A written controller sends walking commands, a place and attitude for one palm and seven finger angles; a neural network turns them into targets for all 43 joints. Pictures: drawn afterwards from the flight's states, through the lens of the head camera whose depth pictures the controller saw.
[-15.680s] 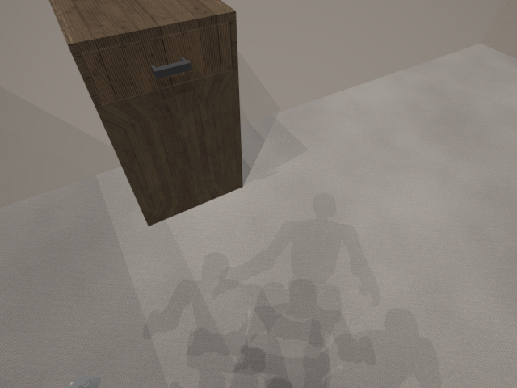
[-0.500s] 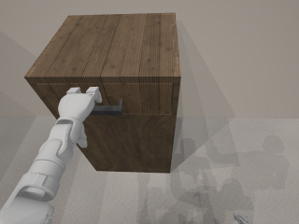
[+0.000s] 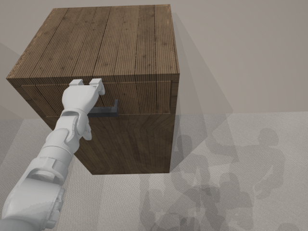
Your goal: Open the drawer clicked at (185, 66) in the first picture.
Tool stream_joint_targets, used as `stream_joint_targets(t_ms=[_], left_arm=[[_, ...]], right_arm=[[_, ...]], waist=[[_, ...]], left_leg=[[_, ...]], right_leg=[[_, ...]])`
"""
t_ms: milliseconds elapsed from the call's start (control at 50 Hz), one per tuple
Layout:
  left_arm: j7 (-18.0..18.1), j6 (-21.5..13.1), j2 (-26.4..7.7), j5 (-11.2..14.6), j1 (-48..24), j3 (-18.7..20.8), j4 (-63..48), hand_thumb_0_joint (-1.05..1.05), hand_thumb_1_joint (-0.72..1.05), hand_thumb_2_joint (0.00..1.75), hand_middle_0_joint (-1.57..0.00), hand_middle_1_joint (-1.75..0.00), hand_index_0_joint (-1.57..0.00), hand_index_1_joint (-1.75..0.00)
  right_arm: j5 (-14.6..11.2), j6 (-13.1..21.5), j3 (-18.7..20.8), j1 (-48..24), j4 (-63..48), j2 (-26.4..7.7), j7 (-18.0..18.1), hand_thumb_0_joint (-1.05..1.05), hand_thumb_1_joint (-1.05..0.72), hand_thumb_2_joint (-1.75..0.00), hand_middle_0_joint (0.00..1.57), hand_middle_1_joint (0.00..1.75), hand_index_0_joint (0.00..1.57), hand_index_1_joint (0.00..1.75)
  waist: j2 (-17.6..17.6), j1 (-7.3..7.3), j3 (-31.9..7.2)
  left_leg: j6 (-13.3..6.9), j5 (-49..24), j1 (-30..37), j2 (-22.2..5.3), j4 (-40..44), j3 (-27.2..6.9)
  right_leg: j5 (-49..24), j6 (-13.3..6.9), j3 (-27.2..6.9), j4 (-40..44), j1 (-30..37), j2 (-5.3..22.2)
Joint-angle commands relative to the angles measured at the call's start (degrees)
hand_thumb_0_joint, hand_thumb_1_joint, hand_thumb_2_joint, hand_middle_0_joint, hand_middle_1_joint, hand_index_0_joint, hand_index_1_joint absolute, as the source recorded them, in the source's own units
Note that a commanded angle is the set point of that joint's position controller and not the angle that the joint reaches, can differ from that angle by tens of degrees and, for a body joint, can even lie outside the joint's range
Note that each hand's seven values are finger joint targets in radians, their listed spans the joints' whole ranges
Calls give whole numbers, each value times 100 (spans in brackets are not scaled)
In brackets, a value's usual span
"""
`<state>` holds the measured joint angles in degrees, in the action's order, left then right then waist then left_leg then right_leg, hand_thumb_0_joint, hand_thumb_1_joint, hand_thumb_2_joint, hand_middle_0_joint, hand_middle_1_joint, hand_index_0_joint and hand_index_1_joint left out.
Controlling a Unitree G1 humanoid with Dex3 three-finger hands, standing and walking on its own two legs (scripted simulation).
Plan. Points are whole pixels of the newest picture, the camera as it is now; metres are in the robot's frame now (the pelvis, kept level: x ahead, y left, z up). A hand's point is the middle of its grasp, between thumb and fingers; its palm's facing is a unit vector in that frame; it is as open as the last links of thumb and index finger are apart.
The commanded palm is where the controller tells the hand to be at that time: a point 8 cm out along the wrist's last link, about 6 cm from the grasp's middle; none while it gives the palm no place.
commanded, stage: move the hooked fingers above the handle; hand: left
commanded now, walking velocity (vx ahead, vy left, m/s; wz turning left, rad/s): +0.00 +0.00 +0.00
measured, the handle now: (100, 107) +0.49 +0.19 -0.01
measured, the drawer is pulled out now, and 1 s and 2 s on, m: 0.00 0.00 0.00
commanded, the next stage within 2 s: lower the fingers behind the handle in 0.74 s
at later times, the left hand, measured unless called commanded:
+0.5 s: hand (89, 110) +0.43 +0.20 +0.05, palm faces -0.01 -0.03 -1.00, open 13.8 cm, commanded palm +0.41 +0.21 +0.11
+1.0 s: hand (89, 112) +0.43 +0.20 +0.04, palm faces -0.03 -0.02 -1.00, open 13.8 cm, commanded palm +0.41 +0.21 +0.09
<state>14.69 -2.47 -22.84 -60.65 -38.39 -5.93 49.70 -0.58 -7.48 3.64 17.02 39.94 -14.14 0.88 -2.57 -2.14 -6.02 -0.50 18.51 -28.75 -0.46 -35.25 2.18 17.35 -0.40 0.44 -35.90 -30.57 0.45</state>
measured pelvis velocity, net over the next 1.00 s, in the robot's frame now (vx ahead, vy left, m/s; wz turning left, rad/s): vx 0.00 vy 0.00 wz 0.00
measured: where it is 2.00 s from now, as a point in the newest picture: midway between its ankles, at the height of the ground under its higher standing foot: outside the picture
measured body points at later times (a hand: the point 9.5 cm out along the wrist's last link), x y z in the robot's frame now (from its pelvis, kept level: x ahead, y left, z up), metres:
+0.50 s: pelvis +0.00 +0.00 +0.00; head +0.05 -0.02 +0.45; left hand +0.43 +0.19 +0.10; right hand +0.08 -0.26 -0.14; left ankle -0.02 +0.12 -0.72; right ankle +0.00 -0.12 -0.72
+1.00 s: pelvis +0.00 +0.00 +0.00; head +0.06 -0.02 +0.45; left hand +0.43 +0.20 +0.09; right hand +0.08 -0.27 -0.14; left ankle -0.02 +0.12 -0.72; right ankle +0.00 -0.12 -0.72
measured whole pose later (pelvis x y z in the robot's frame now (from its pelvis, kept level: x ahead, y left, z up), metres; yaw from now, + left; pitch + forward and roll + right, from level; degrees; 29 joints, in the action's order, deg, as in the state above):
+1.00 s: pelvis +0.00 +0.00 +0.00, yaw +0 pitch +12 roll +0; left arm 16.4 -1.8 -21.9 -61.3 -36.8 -5.8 49.9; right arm -0.4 -7.8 3.6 15.8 39.8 -14.4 1.1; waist -2.6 -1.9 -6.3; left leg -0.2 18.7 -28.4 -0.7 -35.1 2.0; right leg 17.7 -0.7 0.5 -36.0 -30.4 0.2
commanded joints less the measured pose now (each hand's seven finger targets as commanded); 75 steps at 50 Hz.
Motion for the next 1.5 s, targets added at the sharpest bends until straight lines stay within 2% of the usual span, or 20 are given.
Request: stream_joint_targets(t_ms=[0,60,100,160,260,320,340,400,500,580,700,740,860,940,1020,1140,1200,1320,1420,1480], left_arm=[[289,-43,-1442,-6,-2286,666,-948,0,-50,30,-30,-120,-30,-120],[341,-29,-1403,-37,-2232,597,-968,0,-50,30,-30,-120,-30,-120],[370,-26,-1624,-46,-2132,817,-966,0,-50,30,-30,-120,-30,-120],[411,-57,-1461,-53,-2190,672,-1258,0,-50,30,-30,-120,-30,-120],[377,13,-1120,22,-2422,330,-1217,0,-50,30,-30,-120,-30,-120],[372,-9,-1255,-13,-2587,397,-1320,0,-50,30,-30,-120,-30,-120],[366,-13,-1029,-21,-2593,222,-1366,0,-50,30,-30,-120,-30,-120],[368,8,-954,10,-2522,221,-1281,0,-50,30,-30,-120,-30,-120],[382,183,-1445,-51,-2292,618,-918,0,-50,30,-30,-120,-30,-120],[300,198,-1495,-62,-2260,597,-950,0,-50,30,-30,-120,-30,-120],[135,-102,-906,71,-2417,137,-1440,0,-50,30,-30,-120,-30,-120],[191,-185,-1080,52,-2266,319,-1586,0,-50,30,-30,-120,-30,-120],[415,46,-1183,-43,-2241,410,-1061,0,-50,30,-30,-120,-30,-120],[431,67,-1318,-50,-2197,552,-1100,0,-50,30,-30,-120,-30,-120],[350,-3,-1324,-28,-1807,599,-832,0,-50,30,-30,-120,-30,-120],[528,-226,-1205,-116,-2343,454,-1034,0,-50,30,-30,-120,-30,-120],[682,-259,-1476,-142,-2317,722,-907,0,-50,30,-30,-120,-30,-120],[791,-79,-1352,-177,-2311,606,-426,0,-50,30,-30,-120,-30,-120],[742,-210,-1327,-166,-2424,594,-547,0,-50,30,-30,-120,-30,-120],[767,-168,-985,-171,-2222,380,-311,0,-50,30,-30,-120,-30,-120]], right_arm=[[52,125,282,263,-548,-801,69,0,-90,-90,20,30,20,30],[39,108,265,231,-580,-786,65,0,-90,-90,20,30,20,30],[36,106,275,236,-587,-811,73,0,-90,-90,20,30,20,30],[35,131,312,240,-597,-789,59,0,-90,-90,20,30,20,30],[10,142,300,225,-527,-819,56,0,-90,-90,20,30,20,30],[14,146,296,214,-522,-812,82,0,-90,-90,20,30,20,30],[18,150,300,205,-525,-781,77,0,-90,-90,20,30,20,30],[25,146,293,183,-528,-771,61,0,-90,-90,20,30,20,30],[31,95,209,46,-553,-815,106,0,-90,-90,20,30,20,30],[12,102,198,9,-629,-792,148,0,-90,-90,20,30,20,30],[20,146,259,97,-658,-759,142,0,-90,-90,20,30,20,30],[43,146,294,130,-626,-751,127,0,-90,-90,20,30,20,30],[28,112,243,76,-503,-772,99,0,-90,-90,20,30,20,30],[65,112,272,118,-531,-769,105,0,-90,-90,20,30,20,30],[43,107,256,115,-577,-796,134,0,-90,-90,20,30,20,30],[63,163,304,255,-499,-790,130,0,-90,-90,20,30,20,30],[103,175,307,315,-434,-802,133,0,-90,-90,20,30,20,30],[95,186,313,403,-349,-826,104,0,-90,-90,20,30,20,30],[136,191,341,519,-358,-830,106,0,-90,-90,20,30,20,30],[133,184,350,548,-329,-822,67,0,-90,-90,20,30,20,30]], waist=[[328,37,-2096],[220,24,-1994],[284,85,-2061],[119,62,-2232],[254,-118,-1878],[77,-71,-2011],[88,-88,-2085],[124,-75,-1993],[361,38,-1821],[361,41,-1842],[220,-113,-1957],[117,-28,-2204],[266,-31,-1746],[227,29,-2224],[504,17,-1921],[231,-158,-1927],[217,-127,-2142],[225,-212,-2095],[85,-235,-2425],[173,-272,-2152]], left_leg=[[-186,-2136,746,227,194,40],[-183,-2081,695,215,207,70],[-183,-2114,663,210,227,67],[-173,-2270,890,184,208,48],[-184,-1965,940,169,267,-3],[-183,-1966,1030,189,280,-8],[-173,-2074,1119,186,257,-32],[-158,-2136,1149,178,251,-57],[-171,-1866,784,213,341,40],[-194,-1806,733,215,339,97],[-197,-2115,1105,204,237,24],[-191,-2339,1229,209,163,10],[-176,-1901,774,243,237,55],[-192,-2100,834,247,163,101],[-202,-1953,538,254,171,115],[-199,-1782,617,230,44,51],[-198,-1851,544,251,-51,43],[-195,-1714,322,243,-174,47],[-196,-1941,395,222,-313,2],[-184,-1831,323,190,-349,-6]], right_leg=[[-2145,-197,36,242,1321,-192],[-2116,-193,33,239,1250,-198],[-2107,-199,26,236,1361,-203],[-2149,-200,34,210,1311,-211],[-1813,-182,72,338,1027,-221],[-1772,-200,49,334,1084,-207],[-1812,-205,71,310,1051,-212],[-1775,-216,100,320,1001,-228],[-1814,-198,59,349,1266,-190],[-1906,-175,15,363,1363,-168],[-2034,-178,48,366,1190,-184],[-2192,-185,26,291,1242,-195],[-1929,-184,43,328,1122,-189],[-2258,-178,-17,255,1428,-170],[-2298,-150,-18,262,1423,-158],[-1904,-168,-10,206,930,-184],[-1999,-175,-22,126,995,-190],[-1876,-164,3,39,737,-213],[-2050,-171,-3,-104,700,-223],[-1826,-180,50,-99,403,-249]])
